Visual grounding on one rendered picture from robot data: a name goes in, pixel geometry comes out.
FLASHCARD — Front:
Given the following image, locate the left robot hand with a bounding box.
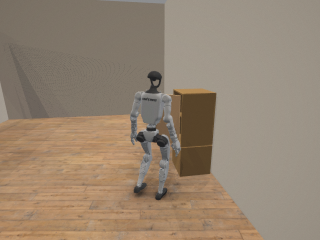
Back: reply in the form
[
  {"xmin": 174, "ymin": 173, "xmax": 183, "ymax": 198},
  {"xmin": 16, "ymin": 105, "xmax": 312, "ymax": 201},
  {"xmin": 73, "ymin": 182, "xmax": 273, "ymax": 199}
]
[{"xmin": 130, "ymin": 132, "xmax": 138, "ymax": 145}]

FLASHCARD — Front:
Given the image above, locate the left robot thigh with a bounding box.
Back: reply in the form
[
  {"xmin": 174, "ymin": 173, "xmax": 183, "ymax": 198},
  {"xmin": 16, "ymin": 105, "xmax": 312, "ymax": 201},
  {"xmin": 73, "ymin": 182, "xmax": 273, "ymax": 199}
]
[{"xmin": 136, "ymin": 130, "xmax": 153, "ymax": 163}]

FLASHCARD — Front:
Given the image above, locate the left robot forearm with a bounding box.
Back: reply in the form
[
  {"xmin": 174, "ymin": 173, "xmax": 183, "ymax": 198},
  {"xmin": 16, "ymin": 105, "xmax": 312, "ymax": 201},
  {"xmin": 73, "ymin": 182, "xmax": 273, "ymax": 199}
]
[{"xmin": 130, "ymin": 116, "xmax": 138, "ymax": 133}]

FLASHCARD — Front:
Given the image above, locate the left robot upper arm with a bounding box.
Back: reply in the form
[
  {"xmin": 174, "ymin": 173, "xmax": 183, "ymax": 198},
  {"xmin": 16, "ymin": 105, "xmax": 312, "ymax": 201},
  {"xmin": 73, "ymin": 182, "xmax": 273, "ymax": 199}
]
[{"xmin": 130, "ymin": 92, "xmax": 143, "ymax": 118}]

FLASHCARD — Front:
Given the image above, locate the robot torso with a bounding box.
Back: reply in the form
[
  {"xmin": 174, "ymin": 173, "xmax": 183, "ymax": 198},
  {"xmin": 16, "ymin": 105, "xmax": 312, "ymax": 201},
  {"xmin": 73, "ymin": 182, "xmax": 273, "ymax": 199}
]
[{"xmin": 141, "ymin": 90, "xmax": 164, "ymax": 143}]

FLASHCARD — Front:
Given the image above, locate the right robot hand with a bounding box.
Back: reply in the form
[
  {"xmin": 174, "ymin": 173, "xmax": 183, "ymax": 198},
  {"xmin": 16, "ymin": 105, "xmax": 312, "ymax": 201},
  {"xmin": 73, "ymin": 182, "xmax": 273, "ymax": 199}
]
[{"xmin": 171, "ymin": 140, "xmax": 181, "ymax": 157}]

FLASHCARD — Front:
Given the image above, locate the cupboard door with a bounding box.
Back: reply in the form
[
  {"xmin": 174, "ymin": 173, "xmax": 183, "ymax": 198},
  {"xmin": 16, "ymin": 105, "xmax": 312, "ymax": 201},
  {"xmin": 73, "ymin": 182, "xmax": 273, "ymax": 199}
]
[{"xmin": 155, "ymin": 94, "xmax": 181, "ymax": 144}]

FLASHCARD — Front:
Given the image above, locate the right robot forearm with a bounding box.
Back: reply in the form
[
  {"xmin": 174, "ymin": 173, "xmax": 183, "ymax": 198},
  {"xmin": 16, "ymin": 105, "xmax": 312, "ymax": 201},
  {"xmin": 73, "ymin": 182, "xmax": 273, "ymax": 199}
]
[{"xmin": 166, "ymin": 115, "xmax": 178, "ymax": 142}]

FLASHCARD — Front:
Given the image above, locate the right robot upper arm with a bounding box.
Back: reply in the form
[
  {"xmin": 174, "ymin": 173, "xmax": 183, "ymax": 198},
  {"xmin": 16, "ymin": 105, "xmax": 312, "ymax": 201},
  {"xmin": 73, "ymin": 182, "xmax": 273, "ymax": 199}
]
[{"xmin": 161, "ymin": 93, "xmax": 172, "ymax": 123}]

